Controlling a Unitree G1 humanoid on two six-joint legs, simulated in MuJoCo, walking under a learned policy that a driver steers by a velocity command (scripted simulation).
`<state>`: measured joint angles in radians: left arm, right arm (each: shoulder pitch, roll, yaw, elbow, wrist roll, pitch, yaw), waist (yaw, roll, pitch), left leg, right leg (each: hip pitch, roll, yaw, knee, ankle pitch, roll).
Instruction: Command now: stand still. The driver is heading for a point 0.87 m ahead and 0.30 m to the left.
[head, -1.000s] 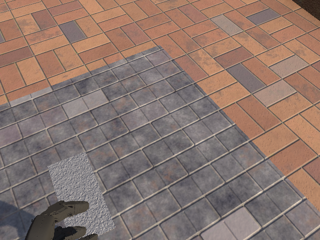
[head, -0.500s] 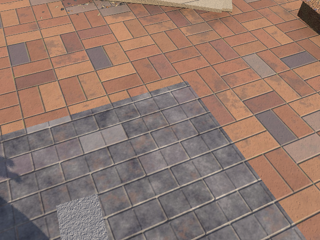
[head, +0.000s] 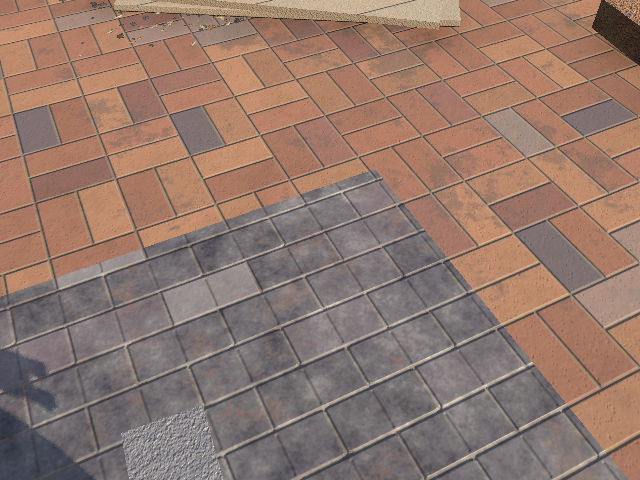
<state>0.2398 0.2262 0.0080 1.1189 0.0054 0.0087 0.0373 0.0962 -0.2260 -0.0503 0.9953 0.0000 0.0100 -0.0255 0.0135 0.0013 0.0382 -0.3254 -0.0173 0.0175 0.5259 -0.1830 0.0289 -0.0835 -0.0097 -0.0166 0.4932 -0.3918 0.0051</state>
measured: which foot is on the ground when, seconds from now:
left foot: down 0.00-1.00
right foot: down 0.00-0.66, up 0.68-1.00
